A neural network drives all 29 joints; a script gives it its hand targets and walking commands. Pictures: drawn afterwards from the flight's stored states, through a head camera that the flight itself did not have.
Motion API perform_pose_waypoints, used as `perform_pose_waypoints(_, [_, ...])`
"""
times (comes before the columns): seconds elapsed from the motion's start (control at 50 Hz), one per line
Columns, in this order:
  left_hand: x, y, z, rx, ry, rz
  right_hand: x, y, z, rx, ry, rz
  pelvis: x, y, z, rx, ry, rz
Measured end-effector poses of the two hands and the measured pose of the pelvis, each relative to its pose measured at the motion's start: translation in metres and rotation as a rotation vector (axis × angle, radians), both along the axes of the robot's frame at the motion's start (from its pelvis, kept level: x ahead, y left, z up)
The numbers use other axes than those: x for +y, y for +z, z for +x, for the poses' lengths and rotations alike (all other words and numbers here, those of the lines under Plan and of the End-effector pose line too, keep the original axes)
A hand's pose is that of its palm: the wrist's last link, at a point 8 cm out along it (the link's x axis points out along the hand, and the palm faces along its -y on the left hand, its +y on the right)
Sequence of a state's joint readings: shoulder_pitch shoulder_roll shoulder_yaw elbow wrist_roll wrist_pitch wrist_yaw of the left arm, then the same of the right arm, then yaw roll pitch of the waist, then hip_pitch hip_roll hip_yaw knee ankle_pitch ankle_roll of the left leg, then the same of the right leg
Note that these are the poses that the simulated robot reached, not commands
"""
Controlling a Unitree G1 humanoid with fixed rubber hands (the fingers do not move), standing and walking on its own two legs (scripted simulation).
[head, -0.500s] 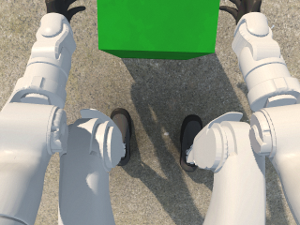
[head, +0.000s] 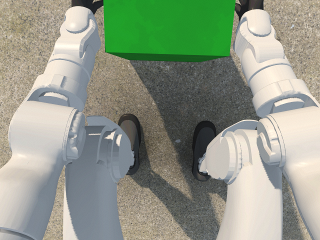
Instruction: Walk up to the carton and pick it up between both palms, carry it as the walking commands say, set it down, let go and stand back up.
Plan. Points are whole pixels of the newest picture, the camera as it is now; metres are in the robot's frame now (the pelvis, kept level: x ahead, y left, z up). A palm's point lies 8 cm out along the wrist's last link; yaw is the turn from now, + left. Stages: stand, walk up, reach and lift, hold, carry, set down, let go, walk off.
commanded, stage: reach and lift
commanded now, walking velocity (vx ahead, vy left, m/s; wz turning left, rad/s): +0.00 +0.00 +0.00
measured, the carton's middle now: (166, 19) +0.52 +0.02 -0.25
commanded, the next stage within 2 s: none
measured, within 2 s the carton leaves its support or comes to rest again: leaves its support in 0.68 s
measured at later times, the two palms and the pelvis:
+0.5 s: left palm (87, 5) +0.52 +0.18 -0.18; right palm (249, 7) +0.53 -0.13 -0.18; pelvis +0.00 +0.00 -0.01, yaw -2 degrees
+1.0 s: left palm out of the picture +0.52 +0.18 -0.11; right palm out of the picture +0.53 -0.12 -0.11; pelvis +0.00 +0.00 +0.00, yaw -1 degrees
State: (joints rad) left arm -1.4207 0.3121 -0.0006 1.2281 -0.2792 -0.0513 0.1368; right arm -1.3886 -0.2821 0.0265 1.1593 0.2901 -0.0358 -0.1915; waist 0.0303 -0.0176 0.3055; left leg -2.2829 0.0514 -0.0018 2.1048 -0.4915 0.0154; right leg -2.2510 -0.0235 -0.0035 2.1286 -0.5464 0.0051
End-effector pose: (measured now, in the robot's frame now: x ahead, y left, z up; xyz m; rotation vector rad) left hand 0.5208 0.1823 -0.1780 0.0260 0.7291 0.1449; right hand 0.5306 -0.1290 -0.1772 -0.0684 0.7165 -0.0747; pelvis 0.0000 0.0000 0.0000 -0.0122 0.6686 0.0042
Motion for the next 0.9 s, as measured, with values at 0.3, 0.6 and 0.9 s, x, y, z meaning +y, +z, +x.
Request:
perform_pose_waypoints(0.3, [-0.006, 0.001, 0.001, -0.002, 0.011, -0.011, 0.001, 0.000, 0.000, 0.005, -0.009, -0.007, -0.002, 0.002, -0.002, -0.002, -0.015, 0.008])
perform_pose_waypoints(0.6, [-0.005, 0.004, 0.005, 0.023, -0.011, -0.002, 0.003, 0.002, 0.003, 0.029, -0.005, -0.001, 0.002, -0.017, -0.005, -0.036, -0.037, 0.009])
perform_pose_waypoints(0.9, [0.002, 0.046, -0.002, 0.005, 0.010, -0.009, 0.011, 0.044, -0.001, 0.014, -0.018, 0.013, 0.002, -0.005, 0.002, -0.017, -0.014, -0.003])
